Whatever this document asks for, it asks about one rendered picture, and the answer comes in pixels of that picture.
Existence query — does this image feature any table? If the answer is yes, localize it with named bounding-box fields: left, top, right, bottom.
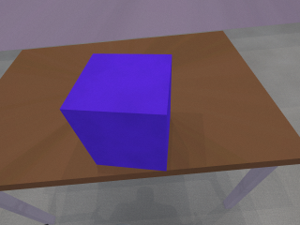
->
left=0, top=31, right=300, bottom=225

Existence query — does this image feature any carton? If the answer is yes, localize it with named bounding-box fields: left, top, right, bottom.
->
left=59, top=53, right=173, bottom=172

